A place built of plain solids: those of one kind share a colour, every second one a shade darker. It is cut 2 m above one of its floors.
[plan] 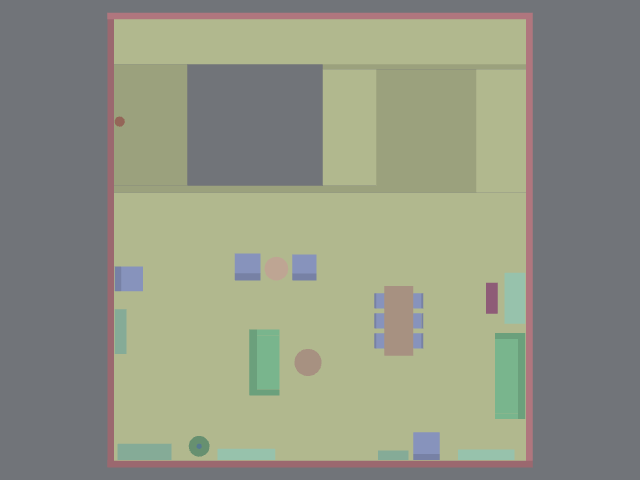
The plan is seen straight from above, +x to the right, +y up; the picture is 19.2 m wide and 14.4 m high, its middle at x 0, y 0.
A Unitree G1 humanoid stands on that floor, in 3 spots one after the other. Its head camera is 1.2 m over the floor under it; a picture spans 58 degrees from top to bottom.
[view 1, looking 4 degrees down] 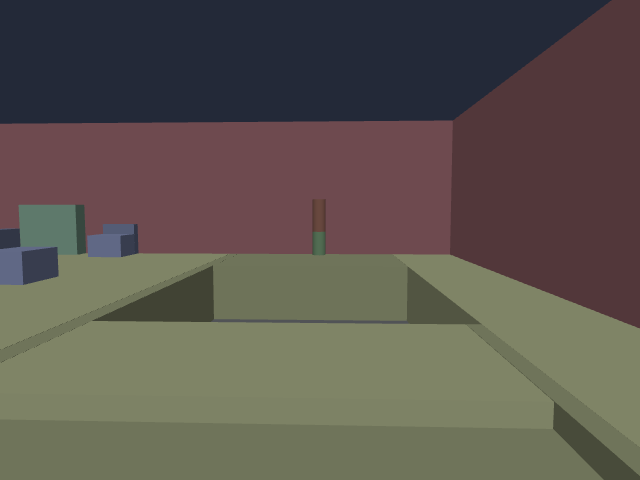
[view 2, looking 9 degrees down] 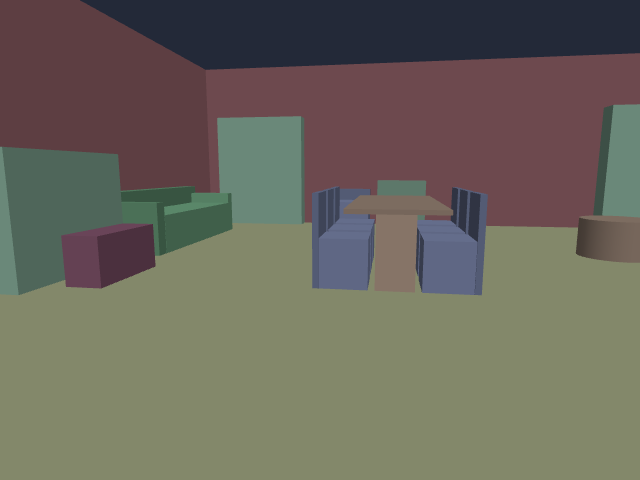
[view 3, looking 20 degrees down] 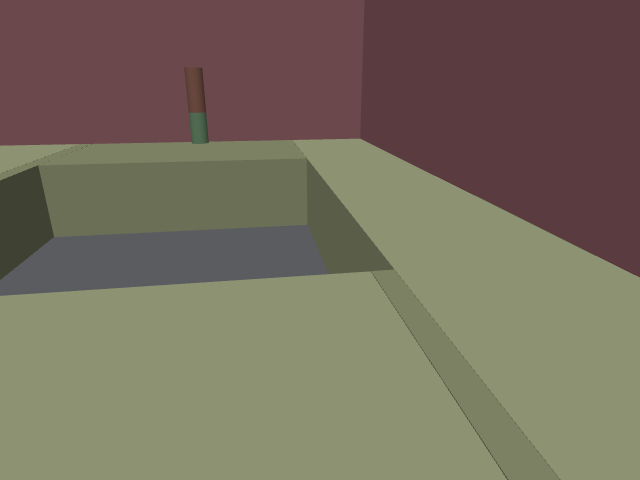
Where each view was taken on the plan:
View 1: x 4.03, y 3.92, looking -178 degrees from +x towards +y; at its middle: pot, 9.92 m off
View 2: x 2.43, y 2.15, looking -81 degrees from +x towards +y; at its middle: chair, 3.84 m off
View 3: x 2.35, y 4.46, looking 171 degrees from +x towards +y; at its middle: floor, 5.51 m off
